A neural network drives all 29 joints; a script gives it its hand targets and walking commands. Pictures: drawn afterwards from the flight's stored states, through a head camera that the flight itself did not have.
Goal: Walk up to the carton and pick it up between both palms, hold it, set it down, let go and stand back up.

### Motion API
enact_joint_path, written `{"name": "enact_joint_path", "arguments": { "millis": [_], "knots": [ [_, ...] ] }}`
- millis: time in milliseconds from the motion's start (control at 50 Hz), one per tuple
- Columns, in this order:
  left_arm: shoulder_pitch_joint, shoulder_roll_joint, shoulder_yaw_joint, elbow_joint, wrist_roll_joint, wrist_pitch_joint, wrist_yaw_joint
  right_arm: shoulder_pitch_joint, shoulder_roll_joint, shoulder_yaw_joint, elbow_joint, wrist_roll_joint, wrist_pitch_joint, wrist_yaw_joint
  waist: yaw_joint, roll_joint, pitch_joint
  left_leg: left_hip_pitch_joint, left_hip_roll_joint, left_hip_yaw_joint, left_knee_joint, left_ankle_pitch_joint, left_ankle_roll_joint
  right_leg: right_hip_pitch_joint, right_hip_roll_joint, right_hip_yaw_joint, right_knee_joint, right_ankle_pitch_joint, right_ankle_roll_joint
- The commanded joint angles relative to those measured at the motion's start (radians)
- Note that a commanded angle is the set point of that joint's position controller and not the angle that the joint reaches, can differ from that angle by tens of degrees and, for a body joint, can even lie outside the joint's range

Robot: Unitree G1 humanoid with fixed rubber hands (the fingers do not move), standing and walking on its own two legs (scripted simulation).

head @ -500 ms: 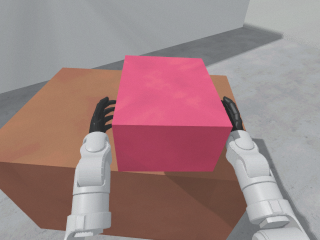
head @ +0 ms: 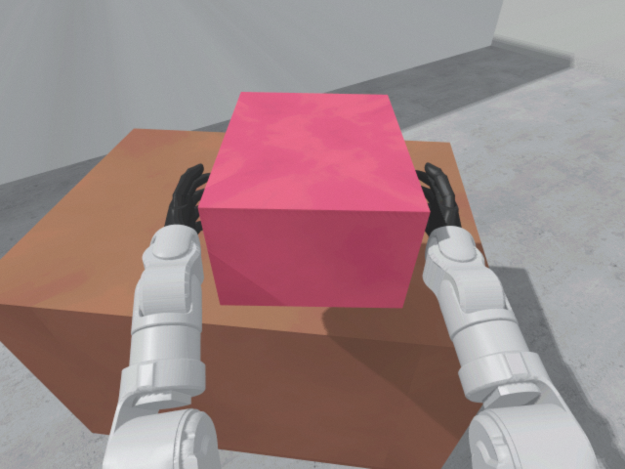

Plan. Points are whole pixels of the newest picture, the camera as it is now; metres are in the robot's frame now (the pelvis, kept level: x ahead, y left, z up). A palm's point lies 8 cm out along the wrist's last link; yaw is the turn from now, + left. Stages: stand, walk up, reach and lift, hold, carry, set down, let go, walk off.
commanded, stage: reach and lift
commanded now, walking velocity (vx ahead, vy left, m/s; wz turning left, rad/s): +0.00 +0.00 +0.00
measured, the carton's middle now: (313, 188) +0.47 +0.00 +0.17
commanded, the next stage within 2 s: hold in 0.08 s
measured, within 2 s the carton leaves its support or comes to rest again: neither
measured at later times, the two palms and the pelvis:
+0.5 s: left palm (193, 237) +0.37 +0.15 +0.17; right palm (455, 250) +0.35 -0.17 +0.15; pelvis +0.01 +0.03 +0.00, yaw -2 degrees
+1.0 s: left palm (172, 240) +0.36 +0.17 +0.17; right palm (437, 233) +0.36 -0.15 +0.17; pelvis +0.01 +0.00 +0.00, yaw +1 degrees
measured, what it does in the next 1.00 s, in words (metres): stands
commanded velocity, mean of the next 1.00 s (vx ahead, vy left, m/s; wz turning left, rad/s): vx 0.00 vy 0.00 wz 0.00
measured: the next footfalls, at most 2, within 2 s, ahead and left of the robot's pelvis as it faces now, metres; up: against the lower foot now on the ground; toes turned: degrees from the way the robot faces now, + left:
none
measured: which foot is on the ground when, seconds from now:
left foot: down 0.00-1.00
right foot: down 0.00-1.00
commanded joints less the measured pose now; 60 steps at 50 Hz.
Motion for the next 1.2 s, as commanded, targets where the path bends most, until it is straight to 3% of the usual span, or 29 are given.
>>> {"name": "enact_joint_path", "arguments": {
  "millis": [0, 60, 120, 180, 220, 260, 340, 380, 420, 500, 600, 660, 740, 840, 880, 960, 1020, 1040, 1180],
  "knots": [
    [-0.565, -0.562, -0.442, -0.181, -0.104, 0.007, -0.170, -0.686, 0.596, 0.386, -0.307, 0.113, -0.082, 0.105, -0.052, -0.024, -0.380, -0.043, -0.069, 0.065, -0.036, 0.166, 0.008, 0.449, 0.003, 0.001, 0.016, 0.325, 0.082],
    [-0.557, -0.589, -0.506, -0.304, -0.110, 0.024, -0.163, -0.617, 0.553, 0.377, -0.311, 0.128, -0.075, 0.112, -0.078, 0.059, -0.341, 0.028, -0.058, 0.054, -0.013, 0.275, -0.032, 0.403, 0.020, -0.018, 0.008, 0.292, 0.065],
    [-0.523, -0.612, -0.579, -0.375, -0.116, 0.052, -0.147, -0.574, 0.495, 0.373, -0.341, 0.145, -0.066, 0.127, -0.097, 0.127, -0.290, 0.117, -0.036, 0.035, 0.015, 0.375, -0.066, 0.303, 0.039, -0.034, -0.017, 0.181, 0.044],
    [-0.487, -0.641, -0.637, -0.430, -0.110, 0.081, -0.129, -0.539, 0.444, 0.371, -0.361, 0.156, -0.066, 0.141, -0.115, 0.168, -0.232, 0.172, -0.016, 0.024, 0.025, 0.429, -0.096, 0.216, 0.054, -0.047, -0.037, 0.115, 0.025],
    [-0.466, -0.633, -0.635, -0.426, -0.103, 0.099, -0.122, -0.542, 0.427, 0.363, -0.367, 0.152, -0.062, 0.154, -0.109, 0.148, -0.202, 0.143, -0.012, 0.026, 0.011, 0.368, -0.095, 0.205, 0.054, -0.046, -0.046, 0.072, 0.021],
    [-0.460, -0.642, -0.647, -0.465, -0.113, 0.106, -0.110, -0.555, 0.437, 0.395, -0.413, 0.164, -0.065, 0.164, -0.088, 0.139, -0.230, 0.148, -0.006, 0.028, 0.008, 0.399, -0.091, 0.212, 0.056, -0.044, -0.037, 0.098, 0.020],
    [-0.472, -0.641, -0.645, -0.487, -0.121, 0.107, -0.079, -0.641, 0.461, 0.458, -0.502, 0.185, -0.078, 0.186, -0.026, 0.084, -0.314, 0.164, -0.006, 0.030, 0.028, 0.440, -0.077, 0.215, 0.062, -0.040, -0.021, 0.131, 0.024],
    [-0.479, -0.625, -0.617, -0.475, -0.118, 0.104, -0.063, -0.700, 0.479, 0.492, -0.536, 0.189, -0.083, 0.198, 0.032, 0.037, -0.355, 0.138, -0.007, 0.044, 0.020, 0.414, -0.056, 0.231, 0.061, -0.034, -0.014, 0.146, 0.028],
    [-0.470, -0.606, -0.581, -0.424, -0.105, 0.115, -0.056, -0.699, 0.477, 0.496, -0.487, 0.181, -0.071, 0.204, 0.050, 0.009, -0.349, 0.139, -0.005, 0.048, 0.008, 0.358, -0.039, 0.221, 0.058, -0.030, -0.015, 0.112, 0.028],
    [-0.461, -0.580, -0.549, -0.403, -0.104, 0.123, -0.062, -0.705, 0.496, 0.512, -0.480, 0.180, -0.068, 0.197, 0.067, -0.040, -0.395, 0.115, -0.015, 0.064, 0.001, 0.331, -0.015, 0.281, 0.050, -0.021, -0.003, 0.178, 0.038],
    [-0.474, -0.551, -0.512, -0.371, -0.090, 0.142, -0.107, -0.638, 0.514, 0.455, -0.386, 0.149, -0.045, 0.171, 0.008, -0.057, -0.328, 0.066, -0.028, 0.076, -0.025, 0.224, 0.000, 0.330, 0.032, -0.013, -0.010, 0.190, 0.046],
    [-0.509, -0.558, -0.541, -0.398, -0.107, 0.135, -0.132, -0.618, 0.534, 0.446, -0.392, 0.143, -0.040, 0.148, -0.033, -0.028, -0.329, 0.053, -0.040, 0.075, -0.021, 0.220, -0.011, 0.362, 0.023, -0.010, -0.003, 0.229, 0.051],
    [-0.566, -0.551, -0.551, -0.410, -0.110, 0.130, -0.156, -0.621, 0.543, 0.401, -0.370, 0.127, -0.034, 0.130, -0.076, 0.029, -0.278, 0.015, -0.050, 0.076, -0.029, 0.173, -0.016, 0.364, 0.009, -0.012, -0.007, 0.190, 0.053],
    [-0.614, -0.567, -0.589, -0.450, -0.117, 0.119, -0.156, -0.645, 0.532, 0.391, -0.382, 0.134, -0.049, 0.137, -0.083, 0.116, -0.302, 0.046, -0.046, 0.067, -0.017, 0.234, -0.040, 0.335, 0.013, -0.021, -0.006, 0.148, 0.043],
    [-0.609, -0.579, -0.601, -0.439, -0.120, 0.115, -0.147, -0.671, 0.522, 0.394, -0.403, 0.139, -0.056, 0.140, -0.081, 0.120, -0.326, 0.062, -0.042, 0.060, -0.004, 0.258, -0.045, 0.315, 0.017, -0.026, -0.007, 0.139, 0.040],
    [-0.582, -0.574, -0.567, -0.394, -0.102, 0.118, -0.130, -0.715, 0.506, 0.413, -0.405, 0.153, -0.063, 0.151, -0.047, 0.096, -0.332, 0.067, -0.038, 0.061, 0.004, 0.247, -0.036, 0.291, 0.022, -0.032, -0.008, 0.107, 0.040],
    [-0.534, -0.558, -0.512, -0.345, -0.082, 0.127, -0.128, -0.707, 0.514, 0.435, -0.382, 0.152, -0.057, 0.159, -0.009, 0.039, -0.320, 0.054, -0.036, 0.070, -0.018, 0.215, -0.021, 0.313, 0.027, -0.032, -0.012, 0.098, 0.042],
    [-0.507, -0.553, -0.483, -0.327, -0.070, 0.131, -0.130, -0.712, 0.524, 0.443, -0.385, 0.154, -0.055, 0.161, 0.013, 0.012, -0.316, 0.043, -0.038, 0.074, -0.026, 0.203, -0.009, 0.338, 0.024, -0.027, -0.015, 0.108, 0.044],
    [-0.493, -0.540, -0.454, -0.358, -0.070, 0.131, -0.138, -0.727, 0.542, 0.500, -0.442, 0.178, -0.067, 0.149, 0.041, -0.052, -0.366, 0.053, -0.045, 0.079, -0.013, 0.273, 0.003, 0.400, 0.030, -0.025, 0.007, 0.244, 0.060]
  ]
}}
